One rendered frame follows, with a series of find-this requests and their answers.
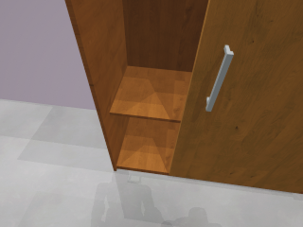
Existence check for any handle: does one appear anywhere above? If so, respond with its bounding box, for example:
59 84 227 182
205 44 234 112

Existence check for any wardrobe door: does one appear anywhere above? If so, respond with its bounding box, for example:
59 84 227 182
169 0 303 193

